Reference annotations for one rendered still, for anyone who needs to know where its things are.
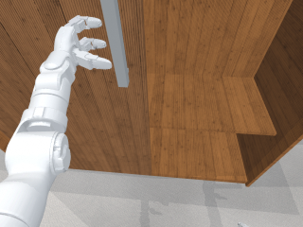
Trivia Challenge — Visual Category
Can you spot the handle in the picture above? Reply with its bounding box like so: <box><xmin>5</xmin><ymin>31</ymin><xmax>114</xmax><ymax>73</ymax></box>
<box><xmin>100</xmin><ymin>0</ymin><xmax>130</xmax><ymax>88</ymax></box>

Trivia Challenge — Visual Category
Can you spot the wardrobe door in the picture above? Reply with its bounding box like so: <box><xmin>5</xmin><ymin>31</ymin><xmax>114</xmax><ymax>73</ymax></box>
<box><xmin>0</xmin><ymin>131</ymin><xmax>10</xmax><ymax>143</ymax></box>
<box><xmin>0</xmin><ymin>0</ymin><xmax>152</xmax><ymax>176</ymax></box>

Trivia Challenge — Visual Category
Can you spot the robot left upper arm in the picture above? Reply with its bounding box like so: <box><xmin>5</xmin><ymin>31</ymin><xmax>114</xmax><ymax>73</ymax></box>
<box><xmin>0</xmin><ymin>131</ymin><xmax>71</xmax><ymax>227</ymax></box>

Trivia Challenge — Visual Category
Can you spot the robot left hand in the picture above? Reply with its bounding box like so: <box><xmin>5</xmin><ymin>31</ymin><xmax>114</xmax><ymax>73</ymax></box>
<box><xmin>54</xmin><ymin>15</ymin><xmax>113</xmax><ymax>70</ymax></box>

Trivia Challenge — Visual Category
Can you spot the left robot forearm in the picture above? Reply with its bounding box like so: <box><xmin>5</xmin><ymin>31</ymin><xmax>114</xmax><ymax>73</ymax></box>
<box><xmin>5</xmin><ymin>50</ymin><xmax>77</xmax><ymax>173</ymax></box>

